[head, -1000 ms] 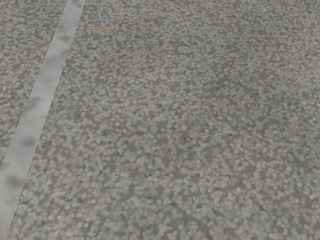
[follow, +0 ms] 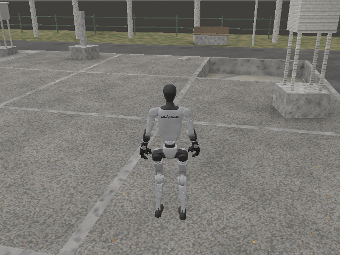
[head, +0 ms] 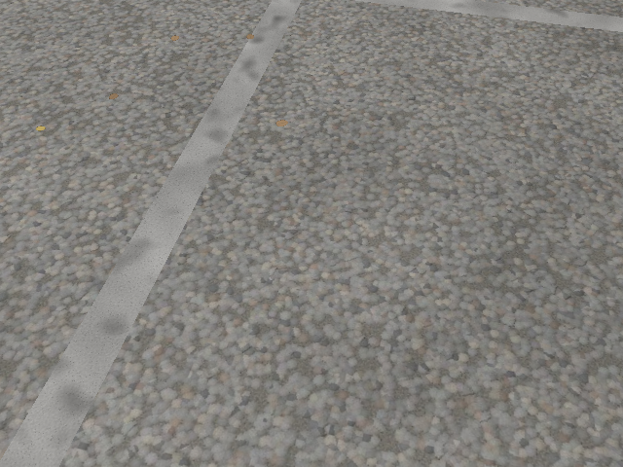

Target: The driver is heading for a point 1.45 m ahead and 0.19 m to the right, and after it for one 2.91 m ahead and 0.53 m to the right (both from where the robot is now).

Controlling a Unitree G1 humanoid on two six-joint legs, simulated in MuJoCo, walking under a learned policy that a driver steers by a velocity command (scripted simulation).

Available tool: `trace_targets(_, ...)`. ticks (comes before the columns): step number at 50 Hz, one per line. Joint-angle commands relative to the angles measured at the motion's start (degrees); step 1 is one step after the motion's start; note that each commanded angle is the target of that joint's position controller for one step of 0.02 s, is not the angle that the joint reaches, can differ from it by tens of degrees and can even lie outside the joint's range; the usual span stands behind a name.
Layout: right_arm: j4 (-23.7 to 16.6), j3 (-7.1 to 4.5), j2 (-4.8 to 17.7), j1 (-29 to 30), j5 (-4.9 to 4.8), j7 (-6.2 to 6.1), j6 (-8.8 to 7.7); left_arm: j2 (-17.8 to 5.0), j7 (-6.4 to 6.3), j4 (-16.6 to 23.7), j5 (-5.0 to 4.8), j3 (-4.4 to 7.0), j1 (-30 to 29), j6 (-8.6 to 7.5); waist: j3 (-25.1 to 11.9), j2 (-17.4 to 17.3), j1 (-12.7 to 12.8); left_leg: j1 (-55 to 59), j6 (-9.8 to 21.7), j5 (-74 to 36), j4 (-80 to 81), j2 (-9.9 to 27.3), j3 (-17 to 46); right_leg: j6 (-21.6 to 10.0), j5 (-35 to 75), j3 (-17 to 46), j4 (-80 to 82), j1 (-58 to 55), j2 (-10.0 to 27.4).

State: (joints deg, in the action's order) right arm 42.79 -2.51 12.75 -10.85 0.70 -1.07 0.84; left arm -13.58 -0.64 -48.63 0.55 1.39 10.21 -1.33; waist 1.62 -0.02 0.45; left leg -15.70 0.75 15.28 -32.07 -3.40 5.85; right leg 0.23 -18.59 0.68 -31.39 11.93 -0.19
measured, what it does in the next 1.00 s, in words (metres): walks ahead: right foot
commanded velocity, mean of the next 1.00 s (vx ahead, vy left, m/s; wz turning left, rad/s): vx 0.31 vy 0.00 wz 0.01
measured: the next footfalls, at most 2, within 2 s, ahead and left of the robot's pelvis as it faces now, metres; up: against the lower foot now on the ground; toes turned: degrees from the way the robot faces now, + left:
right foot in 0.86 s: +0.44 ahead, -0.12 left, +0.00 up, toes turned -2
left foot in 1.40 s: +0.75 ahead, +0.11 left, +0.00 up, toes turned +2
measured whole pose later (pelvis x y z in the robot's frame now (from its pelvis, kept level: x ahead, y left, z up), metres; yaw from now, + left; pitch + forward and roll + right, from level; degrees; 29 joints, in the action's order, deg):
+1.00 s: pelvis +0.34 -0.04 +0.00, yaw +0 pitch +1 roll +0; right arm 51.2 -2.5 15.5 -18.7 -1.4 -0.4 -5.0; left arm -15.1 2.2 -48.4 0.1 2.6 9.5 -5.3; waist 2.4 -1.5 -0.4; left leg -22.9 2.5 19.3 -68.1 2.9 2.5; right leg -4.1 -7.9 -3.4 -26.6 19.8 -2.8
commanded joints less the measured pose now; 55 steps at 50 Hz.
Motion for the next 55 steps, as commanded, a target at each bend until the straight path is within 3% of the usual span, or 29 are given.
trace_targets(1,-3.0,-1.61,6.3,0.7,-0.06,-0.41,-0.7,-6.2,-0.19,2.1,-0.07,1.35,0.0,-0.65,-3.2,-0.4,0.0,3.9,2.2,-13.2,4.4,4.5,4.4,-1.3,9.4,2.8,5.1,1.5,2.9)
trace_targets(7,-1.1,-1.63,6.0,0.7,-0.14,-0.69,-0.63,-6.2,-0.4,-0.1,-0.14,1.26,0.5,-0.66,-2.4,-0.2,0.0,4.6,1.8,-12.9,4.8,4.2,3.9,-1.3,8.3,2.8,6.0,1.7,2.7)
trace_targets(8,-0.2,-1.53,5.5,-0.2,-0.13,-0.73,-0.54,-5.7,-0.41,-1.1,-0.11,1.16,1.6,-0.59,-3.5,-0.2,0.1,5.1,1.8,-7.3,5.2,3.5,3.2,-1.5,2.8,2.4,6.7,1.4,2.2)
trace_targets(10,0.6,-1.98,6.4,-0.9,-0.78,-0.9,-0.47,-7.2,-0.68,-1.8,-0.88,1.69,2.4,-0.39,-0.1,1.5,0.1,1.0,2.6,13.2,3.8,1.1,0.9,-3.8,-13.9,3.5,7.8,4.0,2.0)
trace_targets(12,0.0,-1.82,5.9,0.3,-1.45,-0.77,-1.88,-8.3,-1.07,-1.9,-1.51,1.92,4.7,-1.09,4.8,3.6,1.3,-7.3,3.1,20.1,0.8,0.8,-0.4,-7.8,-25.6,10.6,12.0,4.0,6.2)
trace_targets(14,-0.9,-1.36,3.8,3.2,-2.3,-0.03,-4.25,-11.7,-1.14,-2.9,-1.74,3.01,7.5,-2.17,7.0,9.3,2.0,-13.4,2.2,10.1,-7.9,0.6,-5.7,-13.2,-29.5,24.2,19.5,-0.3,16.1)
trace_targets(15,-1.4,-1.39,4.2,4.8,-2.37,0.29,-5.15,-12.4,-1.15,-2.8,-1.7,3.33,7.2,-2.4,8.4,9.5,2.3,-14.5,2.5,7.9,-9.6,2.7,-4.9,-14.9,-26.9,27.9,21.0,0.4,19.2)
trace_targets(17,-0.7,-1.53,4.4,3.3,-2.36,1.0,-6.24,-11.5,-0.64,-2.1,-1.89,3.13,5.2,-2.64,7.0,8.6,0.6,-10.0,3.8,8.9,-4.7,3.6,-5.6,-13.4,-18.1,23.8,19.6,0.7,17.8)
trace_targets(19,3.5,-2.37,5.0,-4.9,-2.31,1.33,-6.43,-10.5,-0.04,-1.2,-2.37,2.85,1.6,-2.18,3.2,7.9,-3.5,9.2,4.0,0.5,4.6,1.3,-7.5,-9.2,-9.2,13.8,15.1,8.5,11.3)
trace_targets(20,5.6,-3.41,7.2,-10.7,-2.2,1.19,-6.23,-8.7,0.0,-0.6,-2.08,2.28,0.1,-2.42,0.8,4.8,-6.0,17.4,4.7,-0.7,6.0,3.3,-3.1,-6.7,-1.7,8.6,7.4,12.7,7.7)
trace_targets(21,7.0,-4.99,12.7,-17.8,-1.98,0.94,-6.22,-5.0,0.09,1.3,-1.81,1.25,-1.2,-3.23,-1.7,-9.7,-7.6,26.0,10.0,7.4,14.4,13.9,16.3,-2.3,1.2,-1.0,-12.1,22.4,-0.2)
trace_targets(22,7.3,-4.94,13.9,-21.6,-1.53,1.68,-6.59,-6.3,-0.16,3.0,-2.1,1.57,-2.2,-4.35,-2.6,-16.1,-8.7,29.2,16.6,7.8,21.2,23.2,35.0,-1.3,-11.7,1.5,-26.4,31.4,-2.6)
trace_targets(23,6.5,-3.47,9.9,-17.2,-0.91,1.72,-6.97,-8.9,0.18,2.6,-3.15,2.39,-0.9,-4.83,0.5,-9.2,-5.5,27.2,16.5,7.8,20.3,24.0,32.1,-2.7,-11.7,4.9,-34.1,36.2,1.1)
trace_targets(24,5.3,-2.8,7.9,-13.8,-0.79,1.75,-7.15,-8.4,0.73,1.7,-3.58,2.26,0.3,-5.09,1.7,-6.3,-3.9,25.6,14.6,6.7,20.6,21.7,25.9,-4.1,-6.4,5.2,-35.6,37.1,3.5)
trace_targets(27,4.9,-1.47,5.8,-11.1,-0.78,1.91,-6.4,-7.1,1.66,1.8,-1.98,2.42,-1.5,-5.05,2.6,-4.2,-2.4,21.1,10.8,-7.1,23.4,16.8,12.7,-4.0,4.4,2.7,-30.5,35.1,7.4)
trace_targets(30,6.2,-1.51,7.1,-14.1,-1.05,1.15,-5.65,-4.8,2.4,3.0,-1.25,1.69,-4.4,-4.52,2.6,-4.1,-3.1,18.7,10.9,-18.5,24.4,14.6,5.6,-1.3,9.7,-0.6,-23.4,34.1,6.7)
trace_targets(33,6.9,-1.57,9.1,-14.8,-0.95,0.25,-5.35,-3.0,2.57,6.2,-1.27,0.61,-12.0,-4.59,4.4,-4.1,-4.5,12.6,10.2,-17.4,26.1,12.7,1.1,0.3,17.8,-2.6,-9.4,28.3,4.6)
trace_targets(38,8.8,-1.91,10.3,-16.3,-1.97,0.02,-5.61,-5.6,3.26,8.9,-2.03,0.86,-16.4,-4.71,6.0,-5.2,-3.5,15.4,9.2,-18.4,26.1,16.5,0.2,-2.0,21.6,-1.3,0.4,22.8,2.9)
trace_targets(41,8.6,-2.52,11.8,-14.3,-1.4,-0.03,-4.73,-8.9,3.33,7.8,-1.85,2.37,-9.8,-4.8,-0.2,-6.8,1.2,20.9,7.1,-41.1,15.8,17.1,-1.4,-5.1,16.5,-2.9,0.8,13.2,0.0)
trace_targets(42,8.5,-2.33,11.4,-13.7,-1.0,-0.07,-4.11,-10.8,2.93,5.3,-1.92,3.62,-1.2,-4.53,-5.6,-6.7,5.5,19.4,5.8,-48.8,5.5,14.9,-3.2,-6.7,15.5,-4.3,0.8,2.5,-1.9)
trace_targets(43,7.6,-1.66,10.3,-13.8,-0.47,-0.17,-3.83,-13.3,2.33,2.9,-1.72,4.61,8.9,-4.19,-12.5,-4.8,9.6,9.5,4.1,-40.7,-9.1,12.7,-4.3,-9.2,14.5,1.1,-1.0,-14.1,3.3)
trace_targets(44,6.9,0.6,2.1,-22.4,-0.47,0.66,-4.8,-19.0,2.2,1.3,-0.4,5.98,15.9,-3.94,-22.9,11.0,6.2,-13.7,-0.1,-10.1,-34.2,2.7,-5.7,-19.1,0.7,29.2,3.0,-36.9,19.4)
trace_targets(45,8.4,0.52,3.6,-21.8,-1.6,1.03,-6.34,-14.4,2.51,0.9,-0.89,4.65,15.8,-3.92,-26.0,14.0,6.8,-20.9,0.6,16.0,-43.3,0.0,2.4,-20.2,-8.7,46.1,15.1,-37.2,22.3)
trace_targets(46,6.2,-1.09,9.3,-14.8,-3.37,1.26,-7.23,-11.5,2.47,1.5,-1.31,3.7,10.1,-4.13,-14.1,10.5,5.9,-26.9,1.7,13.2,-46.7,3.7,2.0,-16.6,-11.0,38.0,16.5,-28.2,20.4)
trace_targets(47,4.8,-1.15,10.2,-9.8,-3.54,1.01,-7.69,-9.9,2.4,2.6,-1.16,3.2,5.0,-4.24,-8.0,5.4,4.3,-26.1,2.4,7.6,-44.5,6.9,0.1,-14.8,-6.6,29.9,17.7,-18.2,18.5)
trace_targets(48,4.4,-1.35,9.8,-7.7,-2.61,0.6,-7.59,-8.5,2.59,3.0,-0.6,2.77,1.4,-4.46,-4.1,2.2,2.2,-23.5,2.4,3.4,-40.8,9.3,-0.9,-13.9,0.1,23.5,19.3,-9.3,16.3)
trace_targets(49,4.8,-1.64,9.1,-8.7,-1.92,0.28,-6.92,-7.2,2.76,3.1,0.17,2.36,-0.5,-4.88,-3.1,3.5,-0.2,-19.3,2.4,0.8,-37.8,11.3,-0.4,-13.0,4.7,18.7,20.8,-3.7,13.9)
trace_targets(51,5.7,-1.29,6.5,-11.1,-1.61,0.15,-5.46,-6.6,3.04,2.4,0.01,2.32,-0.9,-5.4,-2.7,4.7,-2.1,-15.6,1.8,-0.8,-35.0,12.2,-0.9,-13.7,8.0,14.1,23.6,1.5,12.1)
trace_targets(55,3.0,-1.41,6.9,-3.6,-0.71,-0.1,-4.84,-9.3,2.02,0.3,-0.28,2.9,2.9,-5.64,0.8,2.7,-1.1,-22.6,-0.6,-10.2,-24.3,13.3,-1.7,-14.8,13.4,9.3,26.5,1.6,11.9)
